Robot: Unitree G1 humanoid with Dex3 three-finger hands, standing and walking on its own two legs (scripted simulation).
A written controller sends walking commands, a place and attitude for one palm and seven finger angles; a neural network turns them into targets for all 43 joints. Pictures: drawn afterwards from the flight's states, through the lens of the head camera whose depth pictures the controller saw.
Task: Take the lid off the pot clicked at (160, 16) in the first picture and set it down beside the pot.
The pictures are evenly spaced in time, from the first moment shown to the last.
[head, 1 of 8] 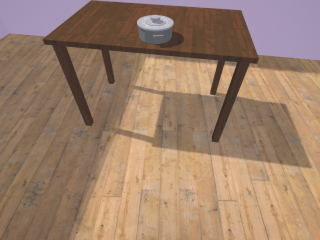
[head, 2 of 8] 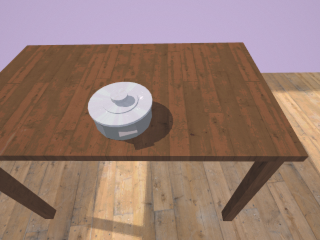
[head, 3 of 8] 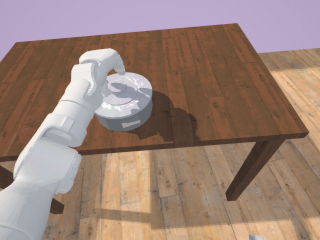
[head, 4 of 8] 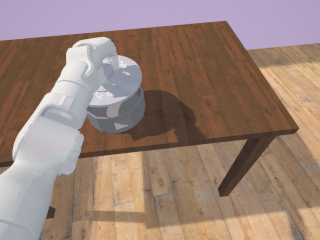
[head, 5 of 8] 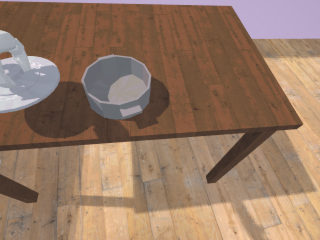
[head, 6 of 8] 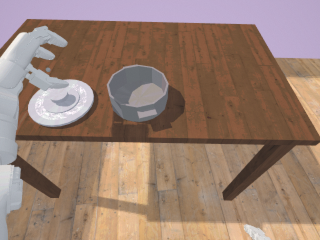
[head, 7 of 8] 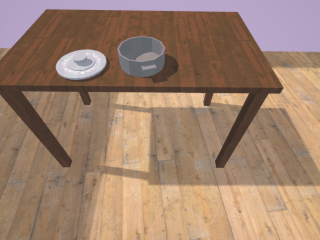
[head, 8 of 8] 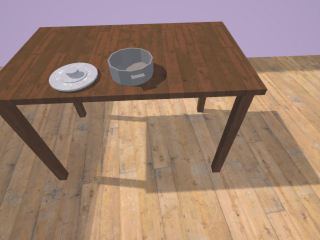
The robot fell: no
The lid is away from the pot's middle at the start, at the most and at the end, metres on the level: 0.00 0.25 0.25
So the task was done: yes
